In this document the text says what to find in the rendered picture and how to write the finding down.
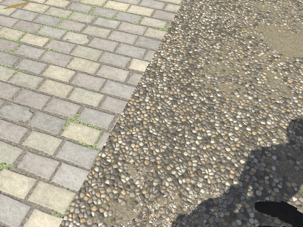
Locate robot right hand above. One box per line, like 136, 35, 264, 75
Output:
255, 201, 303, 227

